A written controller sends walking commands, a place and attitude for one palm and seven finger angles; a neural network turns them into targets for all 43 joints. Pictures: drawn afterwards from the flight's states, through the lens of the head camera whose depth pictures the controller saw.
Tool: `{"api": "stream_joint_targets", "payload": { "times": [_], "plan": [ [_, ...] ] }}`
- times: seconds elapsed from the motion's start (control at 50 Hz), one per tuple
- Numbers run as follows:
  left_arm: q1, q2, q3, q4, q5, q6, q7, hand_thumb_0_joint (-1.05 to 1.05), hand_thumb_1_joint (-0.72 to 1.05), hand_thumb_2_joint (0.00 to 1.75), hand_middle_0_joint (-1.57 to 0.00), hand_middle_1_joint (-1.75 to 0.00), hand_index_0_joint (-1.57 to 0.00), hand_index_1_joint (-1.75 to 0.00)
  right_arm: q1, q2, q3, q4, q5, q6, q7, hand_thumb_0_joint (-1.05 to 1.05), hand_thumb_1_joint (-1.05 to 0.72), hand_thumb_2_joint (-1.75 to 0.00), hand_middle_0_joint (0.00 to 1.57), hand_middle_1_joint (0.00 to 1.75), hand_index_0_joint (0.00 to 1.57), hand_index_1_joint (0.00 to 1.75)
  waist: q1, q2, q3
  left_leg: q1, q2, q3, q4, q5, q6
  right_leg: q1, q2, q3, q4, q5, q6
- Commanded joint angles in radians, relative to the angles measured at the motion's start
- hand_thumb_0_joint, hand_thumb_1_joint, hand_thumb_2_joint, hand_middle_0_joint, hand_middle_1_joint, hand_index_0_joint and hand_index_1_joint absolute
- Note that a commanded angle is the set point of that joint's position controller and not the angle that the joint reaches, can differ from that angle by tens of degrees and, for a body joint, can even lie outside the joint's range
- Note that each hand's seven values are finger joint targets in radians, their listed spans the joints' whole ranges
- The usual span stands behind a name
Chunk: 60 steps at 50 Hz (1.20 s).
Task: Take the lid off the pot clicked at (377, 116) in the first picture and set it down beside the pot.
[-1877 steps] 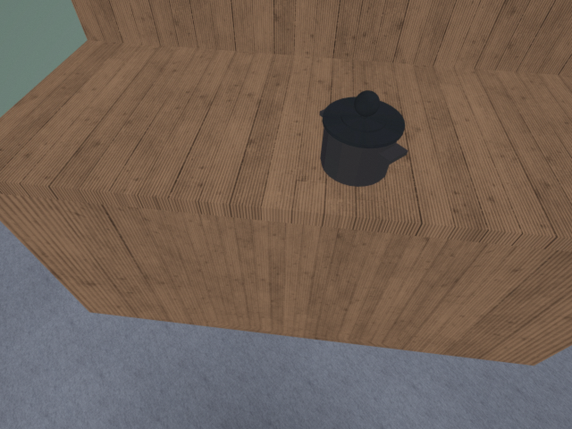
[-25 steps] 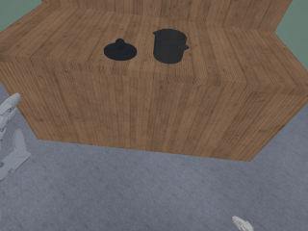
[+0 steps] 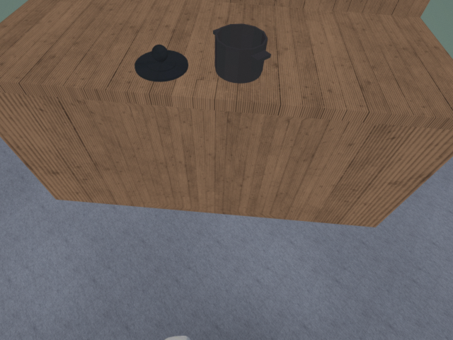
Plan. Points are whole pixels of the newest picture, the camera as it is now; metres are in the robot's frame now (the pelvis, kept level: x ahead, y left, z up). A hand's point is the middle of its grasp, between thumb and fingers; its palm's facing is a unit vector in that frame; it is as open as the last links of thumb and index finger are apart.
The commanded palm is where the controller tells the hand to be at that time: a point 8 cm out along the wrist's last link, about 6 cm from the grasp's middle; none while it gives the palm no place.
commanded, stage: stop stepping back and stand still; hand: left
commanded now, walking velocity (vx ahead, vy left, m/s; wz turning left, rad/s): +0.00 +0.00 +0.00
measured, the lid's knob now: (159, 53) +0.86 +0.20 +0.02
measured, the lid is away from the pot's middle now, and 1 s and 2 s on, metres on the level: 0.24 0.24 0.24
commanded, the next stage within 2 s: let the arm hang, fingers relaxed in 1.54 s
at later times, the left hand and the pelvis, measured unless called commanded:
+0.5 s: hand (126, 337) +0.16 +0.20 -0.17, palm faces +0.00 -0.97 -0.23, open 7.3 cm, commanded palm none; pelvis +0.09 +0.01 +0.01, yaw -1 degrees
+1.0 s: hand (132, 326) +0.18 +0.19 -0.17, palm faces -0.02 -0.98 -0.19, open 7.3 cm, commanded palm none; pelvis +0.12 +0.02 +0.01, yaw -2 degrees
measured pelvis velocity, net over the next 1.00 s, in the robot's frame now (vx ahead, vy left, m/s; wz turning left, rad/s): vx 0.12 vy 0.02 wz -0.04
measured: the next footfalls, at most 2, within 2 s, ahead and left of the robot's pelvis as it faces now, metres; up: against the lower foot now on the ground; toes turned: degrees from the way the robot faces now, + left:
none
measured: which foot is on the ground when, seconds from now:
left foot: down 0.00-1.00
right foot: down 0.00-1.00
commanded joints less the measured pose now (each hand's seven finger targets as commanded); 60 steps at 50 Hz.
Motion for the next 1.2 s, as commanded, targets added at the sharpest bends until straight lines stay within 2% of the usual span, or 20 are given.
{"api": "stream_joint_targets", "payload": {
  "times": [0.0, 0.04, 0.06, 0.1, 0.16, 0.2, 0.34, 0.52, 0.64, 0.68, 0.72, 0.76, 0.8, 0.88, 0.92, 0.96, 1.02, 1.06, 1.14, 1.18],
  "plan": [
    [-0.011, 0.096, 0.009, -0.019, -0.014, -0.024, -0.008, 0.00, 0.90, 0.90, -0.20, -0.30, -0.20, -0.30, 0.109, -0.013, 0.005, -0.024, 0.007, -0.036, 0.003, 0.00, -0.90, -0.90, 0.20, 0.30, 0.20, 0.30, -0.009, -0.065, -0.054, 0.204, 0.012, -0.009, -0.455, 0.227, -0.001, 0.017, -0.156, 0.128, -0.109, 0.155, -0.099],
    [0.048, 0.046, -0.008, -0.022, -0.022, -0.014, -0.023, 0.00, 0.90, 0.90, -0.20, -0.30, -0.20, -0.30, 0.071, -0.119, -0.016, -0.037, -0.001, -0.045, -0.010, 0.00, -0.90, -0.90, 0.20, 0.30, 0.20, 0.30, 0.032, 0.149, -0.057, 0.310, 0.216, -0.269, -0.545, 0.348, 0.099, -0.123, -0.036, 0.013, 0.057, 0.027, -0.016],
    [0.019, 0.036, -0.015, -0.023, -0.025, -0.016, -0.025, 0.00, 0.90, 0.90, -0.20, -0.30, -0.20, -0.30, 0.067, -0.140, -0.021, -0.039, -0.006, -0.043, -0.022, 0.00, -0.90, -0.90, 0.20, 0.30, 0.20, 0.30, 0.018, 0.110, -0.039, 0.274, 0.239, -0.292, -0.545, 0.490, 0.126, -0.087, -0.009, -0.013, 0.071, 0.040, -0.004],
    [0.017, 0.047, -0.017, 0.005, -0.024, -0.017, -0.021, 0.00, 0.90, 0.90, -0.20, -0.30, -0.20, -0.30, 0.029, -0.097, -0.009, -0.007, 0.004, -0.047, -0.028, 0.00, -0.90, -0.90, 0.20, 0.30, 0.20, 0.30, 0.038, 0.133, -0.056, 0.296, 0.166, -0.167, -0.460, 0.850, 0.094, 0.005, -0.024, -0.010, 0.038, 0.143, -0.003],
    [0.068, 0.073, -0.019, 0.054, -0.025, -0.024, 0.003, 0.00, 0.90, 0.90, -0.20, -0.30, -0.20, -0.30, -0.035, -0.049, -0.008, 0.008, 0.019, -0.041, -0.032, 0.00, -0.90, -0.90, 0.20, 0.30, 0.20, 0.30, 0.040, -0.047, -0.072, 0.297, 0.078, -0.022, -0.361, 0.865, -0.006, 0.123, -0.105, 0.058, -0.039, 0.596, -0.032],
    [0.063, 0.110, -0.010, 0.054, -0.024, -0.021, 0.015, 0.00, 0.90, 0.90, -0.20, -0.30, -0.20, -0.30, -0.036, -0.056, -0.013, 0.013, 0.024, -0.029, -0.034, 0.00, -0.90, -0.90, 0.20, 0.30, 0.20, 0.30, 0.030, -0.050, -0.117, 0.309, 0.067, 0.006, -0.347, 0.894, -0.018, 0.174, -0.133, 0.049, -0.006, 0.795, -0.024],
    [-0.001, 0.128, -0.005, 0.010, -0.017, 0.008, 0.018, 0.00, 0.90, 0.90, -0.20, -0.30, -0.20, -0.30, -0.120, -0.085, -0.028, -0.005, 0.019, -0.002, -0.032, 0.00, -0.90, -0.90, 0.20, 0.30, 0.20, 0.30, 0.037, 0.021, -0.079, 0.321, 0.116, -0.032, -0.406, 0.829, 0.008, 0.080, -0.111, 0.030, -0.004, 0.523, -0.012],
    [-0.004, 0.161, 0.014, -0.030, -0.017, 0.006, 0.020, 0.00, 0.90, 0.90, -0.20, -0.30, -0.20, -0.30, -0.103, -0.101, -0.034, -0.032, 0.016, 0.005, -0.037, 0.00, -0.90, -0.90, 0.20, 0.30, 0.20, 0.30, 0.038, 0.019, -0.198, 0.339, 0.102, 0.003, -0.298, 0.979, -0.010, 0.155, -0.138, 0.037, 0.058, 0.740, -0.036],
    [-0.039, 0.149, -0.002, -0.026, -0.013, 0.006, 0.016, 0.00, 0.90, 0.90, -0.20, -0.30, -0.20, -0.30, -0.115, -0.058, -0.019, -0.025, 0.017, 0.000, -0.021, 0.00, -0.90, -0.90, 0.20, 0.30, 0.20, 0.30, 0.035, -0.024, -0.104, 0.262, 0.083, -0.015, -0.402, 0.591, -0.011, 0.129, -0.149, 0.064, -0.030, 0.545, -0.041],
    [-0.018, 0.134, -0.007, -0.019, -0.015, 0.000, 0.015, 0.00, 0.90, 0.90, -0.20, -0.30, -0.20, -0.30, -0.097, -0.062, -0.012, -0.016, 0.015, -0.011, -0.024, 0.00, -0.90, -0.90, 0.20, 0.30, 0.20, 0.30, 0.041, -0.008, -0.112, 0.295, 0.090, -0.014, -0.416, 0.709, -0.003, 0.146, -0.133, 0.049, -0.033, 0.563, -0.026],
    [0.018, 0.139, 0.000, -0.009, -0.019, -0.008, 0.021, 0.00, 0.90, 0.90, -0.20, -0.30, -0.20, -0.30, -0.064, -0.076, -0.014, -0.008, 0.018, -0.016, -0.033, 0.00, -0.90, -0.90, 0.20, 0.30, 0.20, 0.30, 0.041, -0.016, -0.194, 0.358, 0.082, 0.017, -0.356, 0.935, -0.008, 0.213, -0.132, 0.023, 0.003, 0.738, -0.027],
    [0.040, 0.153, 0.008, 0.000, -0.021, -0.008, 0.024, 0.00, 0.90, 0.90, -0.20, -0.30, -0.20, -0.30, -0.049, -0.081, -0.017, 0.000, 0.020, -0.015, -0.036, 0.00, -0.90, -0.90, 0.20, 0.30, 0.20, 0.30, 0.045, -0.002, -0.220, 0.356, 0.071, 0.037, -0.314, 0.993, -0.014, 0.255, -0.141, 0.013, 0.032, 0.825, -0.033],
    [0.041, 0.150, 0.008, 0.011, -0.022, -0.006, 0.024, 0.00, 0.90, 0.90, -0.20, -0.30, -0.20, -0.30, -0.054, -0.078, -0.015, 0.010, 0.022, -0.013, -0.034, 0.00, -0.90, -0.90, 0.20, 0.30, 0.20, 0.30, 0.048, -0.022, -0.187, 0.330, 0.065, 0.045, -0.320, 0.910, -0.017, 0.259, -0.147, 0.008, 0.024, 0.823, -0.034],
    [-0.004, 0.093, -0.013, 0.020, -0.021, 0.000, 0.017, 0.00, 0.90, 0.90, -0.20, -0.30, -0.20, -0.30, -0.052, -0.055, -0.005, 0.047, 0.015, -0.016, -0.029, 0.00, -0.90, -0.90, 0.20, 0.30, 0.20, 0.30, 0.038, 0.014, -0.006, 0.323, 0.090, 0.007, -0.456, 0.726, 0.000, 0.128, -0.110, -0.004, -0.065, 0.471, -0.022],
    [0.019, 0.082, -0.017, 0.036, -0.021, -0.003, 0.014, 0.00, 0.90, 0.90, -0.20, -0.30, -0.20, -0.30, -0.039, -0.053, 0.001, 0.062, 0.015, -0.021, -0.030, 0.00, -0.90, -0.90, 0.20, 0.30, 0.20, 0.30, 0.042, 0.007, 0.006, 0.322, 0.092, 0.005, -0.482, 0.665, 0.002, 0.139, -0.106, 0.003, -0.104, 0.413, -0.024],
    [0.043, 0.078, -0.016, 0.047, -0.021, -0.009, 0.014, 0.00, 0.90, 0.90, -0.20, -0.30, -0.20, -0.30, -0.009, -0.051, 0.004, 0.074, 0.015, -0.023, -0.034, 0.00, -0.90, -0.90, 0.20, 0.30, 0.20, 0.30, 0.037, -0.003, -0.044, 0.367, 0.092, 0.013, -0.464, 0.727, 0.004, 0.161, -0.111, 0.002, -0.098, 0.479, -0.030],
    [0.068, 0.097, -0.003, 0.052, -0.026, -0.013, 0.019, 0.00, 0.90, 0.90, -0.20, -0.30, -0.20, -0.30, 0.036, -0.064, 0.000, 0.089, 0.018, -0.028, -0.045, 0.00, -0.90, -0.90, 0.20, 0.30, 0.20, 0.30, 0.033, 0.060, -0.166, 0.444, 0.084, 0.034, -0.384, 1.050, 0.004, 0.222, -0.116, -0.036, -0.017, 0.662, -0.029],
    [0.057, 0.091, 0.002, 0.052, -0.026, -0.005, 0.019, 0.00, 0.90, 0.90, -0.20, -0.30, -0.20, -0.30, 0.047, -0.057, -0.001, 0.096, 0.019, -0.023, -0.047, 0.00, -0.90, -0.90, 0.20, 0.30, 0.20, 0.30, 0.032, 0.067, -0.132, 0.439, 0.093, 0.027, -0.379, 1.099, 0.010, 0.191, -0.107, -0.052, -0.007, 0.586, -0.026],
    [0.064, 0.059, -0.011, 0.072, -0.021, 0.001, 0.019, 0.00, 0.90, 0.90, -0.20, -0.30, -0.20, -0.30, 0.026, -0.034, 0.005, 0.108, 0.020, -0.017, -0.044, 0.00, -0.90, -0.90, 0.20, 0.30, 0.20, 0.30, 0.038, 0.017, 0.026, 0.340, 0.093, 0.016, -0.445, 0.827, 0.008, 0.157, -0.107, -0.045, -0.079, 0.461, -0.033],
    [0.078, 0.053, -0.013, 0.081, -0.022, -0.002, 0.017, 0.00, 0.90, 0.90, -0.20, -0.30, -0.20, -0.30, 0.037, -0.023, 0.008, 0.116, 0.016, -0.020, -0.042, 0.00, -0.90, -0.90, 0.20, 0.30, 0.20, 0.30, 0.038, 0.008, 0.036, 0.323, 0.088, 0.018, -0.467, 0.745, 0.007, 0.174, -0.114, -0.038, -0.098, 0.456, -0.034]
  ]
}}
